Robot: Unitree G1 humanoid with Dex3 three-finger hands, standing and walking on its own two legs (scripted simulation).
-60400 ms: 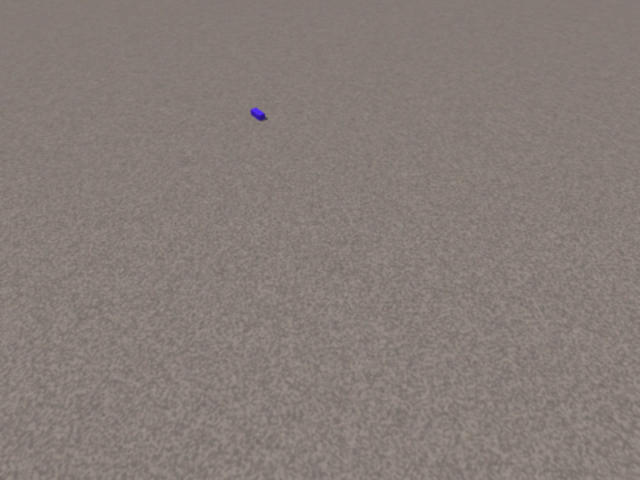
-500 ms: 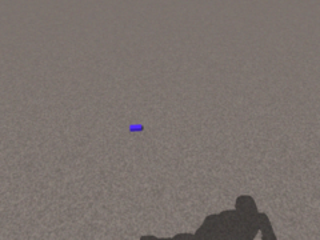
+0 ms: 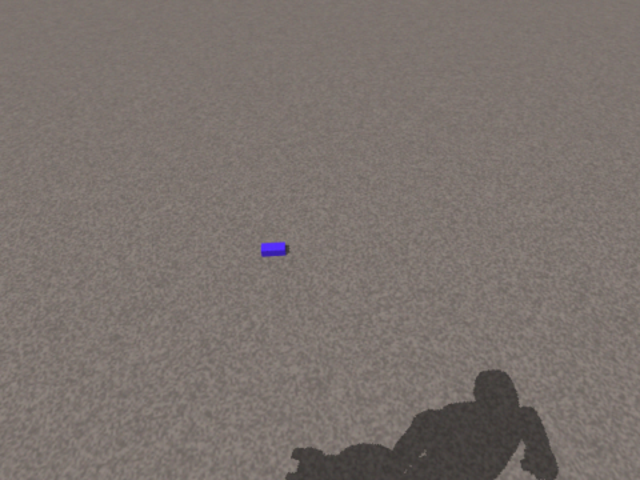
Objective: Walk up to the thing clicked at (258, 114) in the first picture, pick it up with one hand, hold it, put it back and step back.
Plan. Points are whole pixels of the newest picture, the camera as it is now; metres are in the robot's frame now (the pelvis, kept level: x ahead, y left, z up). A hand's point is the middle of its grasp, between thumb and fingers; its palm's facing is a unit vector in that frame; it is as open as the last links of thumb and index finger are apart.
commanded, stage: step back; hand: left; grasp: from above
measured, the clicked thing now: (273, 249) +1.06 +0.22 -0.74
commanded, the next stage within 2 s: stand in 0.24 s
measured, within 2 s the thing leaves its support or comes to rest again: neither
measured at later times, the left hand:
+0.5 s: hand out of the picture +0.12 +0.26 -0.13, palm faces -0.07 -0.94 -0.34, open 7.4 cm
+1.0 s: hand out of the picture +0.10 +0.26 -0.13, palm faces -0.08 -0.94 -0.33, open 7.4 cm
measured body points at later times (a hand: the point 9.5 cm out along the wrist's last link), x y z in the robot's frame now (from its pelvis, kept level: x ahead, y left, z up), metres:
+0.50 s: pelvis +0.02 +0.01 +0.02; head +0.04 +0.01 +0.47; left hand +0.12 +0.31 -0.11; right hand +0.12 -0.29 -0.10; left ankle +0.06 +0.13 -0.72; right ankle -0.01 -0.13 -0.72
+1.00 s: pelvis +0.02 +0.01 +0.03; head +0.02 +0.01 +0.48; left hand +0.11 +0.31 -0.11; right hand +0.07 -0.29 -0.11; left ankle +0.06 +0.13 -0.72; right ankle -0.01 -0.13 -0.72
